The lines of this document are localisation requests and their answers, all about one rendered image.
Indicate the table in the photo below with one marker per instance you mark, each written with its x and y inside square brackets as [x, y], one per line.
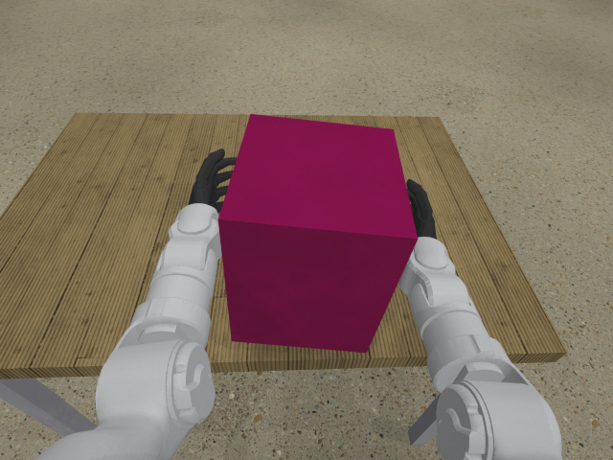
[80, 241]

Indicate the left robot forearm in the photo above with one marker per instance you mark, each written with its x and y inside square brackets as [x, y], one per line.
[182, 285]

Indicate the robot left upper arm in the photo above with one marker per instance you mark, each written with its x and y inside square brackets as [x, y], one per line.
[149, 397]

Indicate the left robot hand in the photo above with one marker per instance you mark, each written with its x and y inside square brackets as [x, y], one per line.
[205, 187]

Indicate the robot right upper arm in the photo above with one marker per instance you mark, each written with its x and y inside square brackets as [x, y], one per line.
[490, 420]

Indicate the right robot hand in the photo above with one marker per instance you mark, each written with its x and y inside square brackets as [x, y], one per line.
[421, 210]

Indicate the right robot forearm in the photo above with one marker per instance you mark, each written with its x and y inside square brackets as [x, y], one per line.
[455, 338]

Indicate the carton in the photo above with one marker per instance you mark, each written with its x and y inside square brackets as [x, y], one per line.
[316, 228]

